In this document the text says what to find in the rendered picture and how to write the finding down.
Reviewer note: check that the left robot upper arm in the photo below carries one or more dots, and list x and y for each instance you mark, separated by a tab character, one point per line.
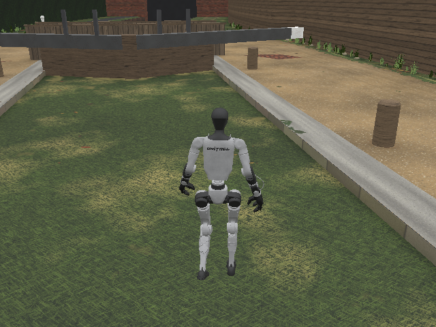
193	154

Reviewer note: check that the right robot forearm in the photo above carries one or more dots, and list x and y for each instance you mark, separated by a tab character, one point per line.
253	184

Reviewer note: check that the left robot hand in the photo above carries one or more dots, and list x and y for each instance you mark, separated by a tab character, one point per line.
182	188

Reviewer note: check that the robot left foot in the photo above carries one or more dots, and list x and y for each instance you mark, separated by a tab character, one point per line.
202	275

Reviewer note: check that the left robot forearm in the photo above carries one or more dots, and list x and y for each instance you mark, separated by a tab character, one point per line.
185	177

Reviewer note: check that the right robot hand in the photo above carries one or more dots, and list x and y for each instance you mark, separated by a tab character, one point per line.
259	202

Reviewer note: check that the right robot upper arm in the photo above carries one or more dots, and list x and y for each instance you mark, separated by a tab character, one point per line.
243	155

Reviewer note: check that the robot right shin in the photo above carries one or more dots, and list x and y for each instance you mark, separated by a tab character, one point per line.
232	244

